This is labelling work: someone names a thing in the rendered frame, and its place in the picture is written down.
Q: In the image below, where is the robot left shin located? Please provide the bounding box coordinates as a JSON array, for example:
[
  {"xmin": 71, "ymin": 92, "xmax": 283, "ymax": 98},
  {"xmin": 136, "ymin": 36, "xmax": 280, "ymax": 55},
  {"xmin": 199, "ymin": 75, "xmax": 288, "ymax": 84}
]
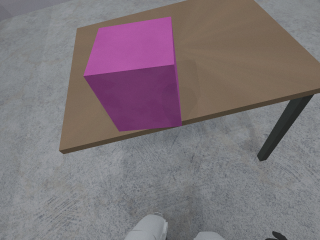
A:
[{"xmin": 154, "ymin": 212, "xmax": 163, "ymax": 218}]

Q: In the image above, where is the left robot thigh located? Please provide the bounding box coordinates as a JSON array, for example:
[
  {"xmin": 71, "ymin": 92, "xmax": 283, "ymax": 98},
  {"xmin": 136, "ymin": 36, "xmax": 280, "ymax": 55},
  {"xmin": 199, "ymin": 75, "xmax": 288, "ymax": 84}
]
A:
[{"xmin": 124, "ymin": 214, "xmax": 168, "ymax": 240}]

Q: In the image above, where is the carton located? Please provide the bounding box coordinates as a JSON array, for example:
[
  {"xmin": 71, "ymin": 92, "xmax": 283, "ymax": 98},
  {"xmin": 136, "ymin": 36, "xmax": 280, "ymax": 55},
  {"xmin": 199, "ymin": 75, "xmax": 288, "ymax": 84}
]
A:
[{"xmin": 83, "ymin": 16, "xmax": 182, "ymax": 132}]

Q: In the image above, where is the table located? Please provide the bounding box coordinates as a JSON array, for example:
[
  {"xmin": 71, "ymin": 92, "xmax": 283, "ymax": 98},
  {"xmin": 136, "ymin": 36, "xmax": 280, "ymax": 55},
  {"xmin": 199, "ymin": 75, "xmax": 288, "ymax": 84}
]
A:
[{"xmin": 59, "ymin": 0, "xmax": 320, "ymax": 162}]

